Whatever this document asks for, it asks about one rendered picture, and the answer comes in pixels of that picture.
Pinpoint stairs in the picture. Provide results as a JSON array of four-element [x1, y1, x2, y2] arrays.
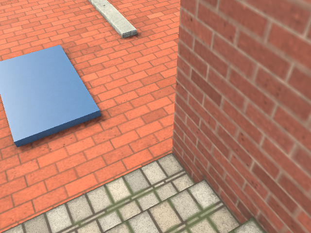
[[1, 152, 265, 233]]

